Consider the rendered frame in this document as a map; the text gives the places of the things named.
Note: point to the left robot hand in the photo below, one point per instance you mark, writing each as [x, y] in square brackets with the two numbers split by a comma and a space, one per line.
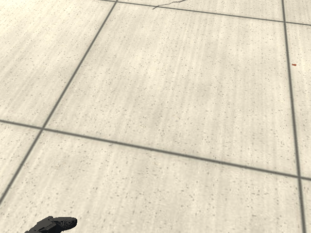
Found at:
[52, 224]

